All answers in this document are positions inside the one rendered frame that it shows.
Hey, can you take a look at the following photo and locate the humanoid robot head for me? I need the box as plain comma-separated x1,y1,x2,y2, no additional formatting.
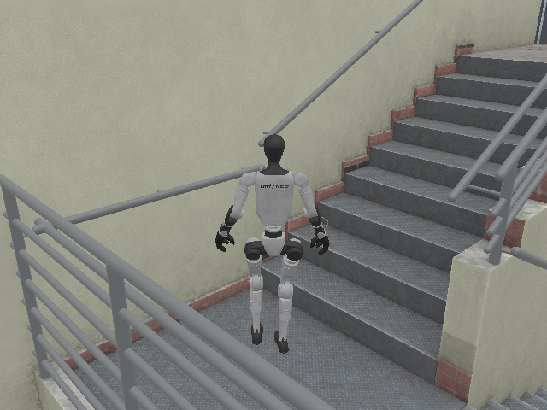
260,134,289,175

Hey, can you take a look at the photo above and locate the right robot forearm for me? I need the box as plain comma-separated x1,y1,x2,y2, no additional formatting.
309,205,326,239

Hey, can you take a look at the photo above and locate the left robot forearm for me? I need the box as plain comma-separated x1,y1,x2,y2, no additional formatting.
218,205,238,237

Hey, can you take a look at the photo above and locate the robot right hand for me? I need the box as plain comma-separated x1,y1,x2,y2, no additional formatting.
310,235,330,255

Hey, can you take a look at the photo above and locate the robot right foot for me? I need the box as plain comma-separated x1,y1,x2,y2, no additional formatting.
274,331,289,354

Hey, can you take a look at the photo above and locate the robot left hand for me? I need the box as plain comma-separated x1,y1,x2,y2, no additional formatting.
215,232,235,252

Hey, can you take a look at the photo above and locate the right robot upper arm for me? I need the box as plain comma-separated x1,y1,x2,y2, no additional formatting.
291,172,318,218

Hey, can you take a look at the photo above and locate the left robot upper arm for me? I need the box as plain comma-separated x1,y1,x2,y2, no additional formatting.
230,172,256,219

